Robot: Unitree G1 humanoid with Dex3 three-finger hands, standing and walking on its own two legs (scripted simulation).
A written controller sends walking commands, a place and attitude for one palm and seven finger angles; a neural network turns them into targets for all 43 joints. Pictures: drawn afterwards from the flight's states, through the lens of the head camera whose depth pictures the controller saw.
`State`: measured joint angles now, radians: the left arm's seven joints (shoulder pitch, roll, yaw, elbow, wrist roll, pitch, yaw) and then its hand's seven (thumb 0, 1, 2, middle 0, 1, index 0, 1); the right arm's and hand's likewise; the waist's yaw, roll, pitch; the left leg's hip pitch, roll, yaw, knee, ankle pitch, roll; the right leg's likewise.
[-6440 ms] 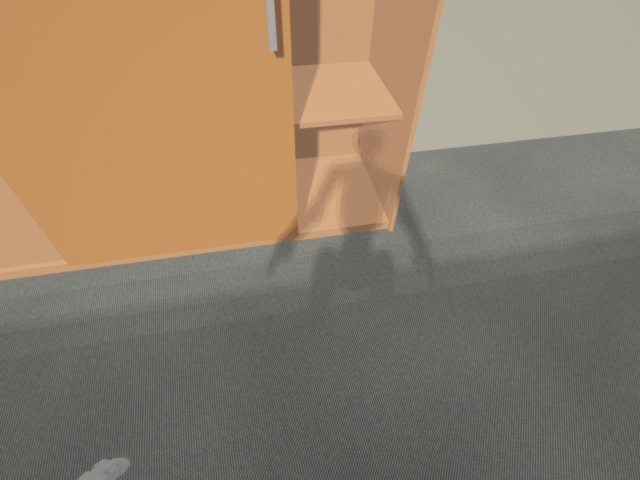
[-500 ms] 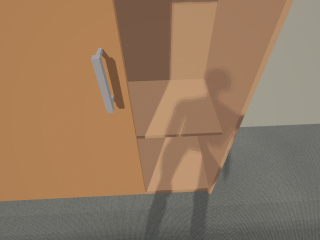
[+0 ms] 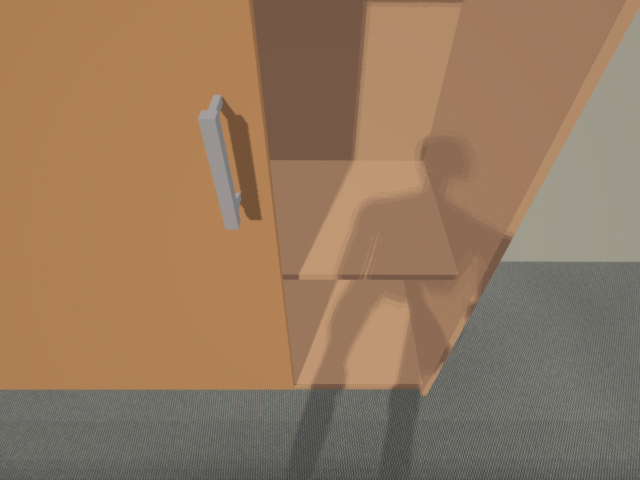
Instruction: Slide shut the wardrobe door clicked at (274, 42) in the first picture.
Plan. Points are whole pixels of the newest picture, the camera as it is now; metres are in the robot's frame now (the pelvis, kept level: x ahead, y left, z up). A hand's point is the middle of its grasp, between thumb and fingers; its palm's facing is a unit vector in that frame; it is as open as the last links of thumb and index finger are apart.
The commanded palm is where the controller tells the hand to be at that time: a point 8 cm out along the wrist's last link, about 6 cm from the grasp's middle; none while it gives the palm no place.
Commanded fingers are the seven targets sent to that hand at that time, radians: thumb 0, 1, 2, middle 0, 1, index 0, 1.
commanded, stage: come to a stop and stand still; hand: left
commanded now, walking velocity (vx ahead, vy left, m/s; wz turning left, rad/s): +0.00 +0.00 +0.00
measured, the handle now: (225, 166) +0.47 +0.17 +0.15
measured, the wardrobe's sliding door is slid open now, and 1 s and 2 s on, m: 0.40 0.40 0.40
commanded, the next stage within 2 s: look again from close up in 0.22 s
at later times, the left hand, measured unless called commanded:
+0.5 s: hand out of the picture +0.00 +0.21 -0.18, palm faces -0.03 -0.98 -0.21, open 7.4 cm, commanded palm none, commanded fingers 0.00 0.90 0.90 -0.20 -0.30 -0.20 -0.30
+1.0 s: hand out of the picture -0.05 +0.25 -0.18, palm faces -0.04 -0.97 -0.23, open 7.4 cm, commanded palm none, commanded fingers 0.00 0.90 0.90 -0.20 -0.30 -0.20 -0.30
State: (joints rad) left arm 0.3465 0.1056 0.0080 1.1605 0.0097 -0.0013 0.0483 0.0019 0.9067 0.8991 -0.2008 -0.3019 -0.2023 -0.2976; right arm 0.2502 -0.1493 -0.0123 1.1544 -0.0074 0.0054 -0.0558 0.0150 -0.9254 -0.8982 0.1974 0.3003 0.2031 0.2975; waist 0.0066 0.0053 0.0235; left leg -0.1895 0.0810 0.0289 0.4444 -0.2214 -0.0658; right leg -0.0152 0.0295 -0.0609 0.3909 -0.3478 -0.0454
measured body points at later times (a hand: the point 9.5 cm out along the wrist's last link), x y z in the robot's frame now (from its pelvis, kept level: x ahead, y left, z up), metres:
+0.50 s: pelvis -0.01 +0.04 -0.01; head +0.01 +0.04 +0.44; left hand +0.00 +0.27 -0.17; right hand +0.01 -0.19 -0.16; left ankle +0.01 +0.16 -0.74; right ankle -0.08 -0.08 -0.74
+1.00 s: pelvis -0.03 +0.06 +0.00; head -0.01 +0.06 +0.45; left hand -0.04 +0.30 -0.16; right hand -0.02 -0.17 -0.16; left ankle +0.01 +0.16 -0.74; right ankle -0.08 -0.08 -0.74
